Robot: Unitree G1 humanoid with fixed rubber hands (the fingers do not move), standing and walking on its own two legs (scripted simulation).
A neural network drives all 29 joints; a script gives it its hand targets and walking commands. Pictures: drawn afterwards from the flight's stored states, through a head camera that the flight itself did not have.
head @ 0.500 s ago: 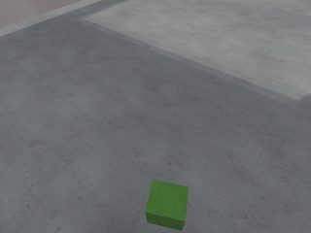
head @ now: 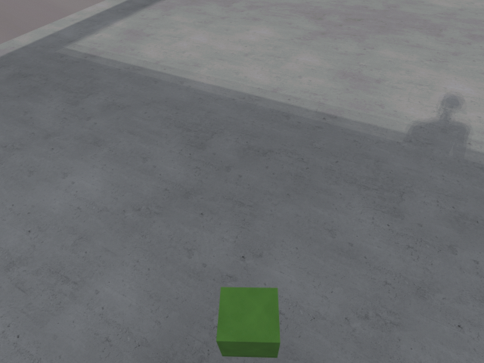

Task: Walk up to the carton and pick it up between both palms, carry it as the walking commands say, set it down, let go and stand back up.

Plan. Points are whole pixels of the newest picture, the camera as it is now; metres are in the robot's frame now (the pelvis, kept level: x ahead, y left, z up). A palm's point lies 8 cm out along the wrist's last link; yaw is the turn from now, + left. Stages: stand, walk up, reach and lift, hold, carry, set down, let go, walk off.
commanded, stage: walk up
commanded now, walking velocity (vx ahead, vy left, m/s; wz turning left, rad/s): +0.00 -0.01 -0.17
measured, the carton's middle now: (249, 322) +0.40 +0.02 -0.67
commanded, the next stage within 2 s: stand in 1.28 s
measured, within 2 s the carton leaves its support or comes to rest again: neither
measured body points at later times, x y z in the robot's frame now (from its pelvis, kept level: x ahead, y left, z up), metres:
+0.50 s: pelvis +0.00 +0.02 +0.00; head +0.01 +0.02 +0.45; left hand +0.03 +0.25 -0.15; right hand -0.01 -0.21 -0.15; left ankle -0.01 +0.14 -0.74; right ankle -0.02 -0.10 -0.74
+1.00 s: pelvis -0.01 +0.01 +0.00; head +0.01 +0.01 +0.45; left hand +0.05 +0.24 -0.15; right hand -0.05 -0.23 -0.16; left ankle -0.01 +0.14 -0.74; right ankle -0.02 -0.10 -0.74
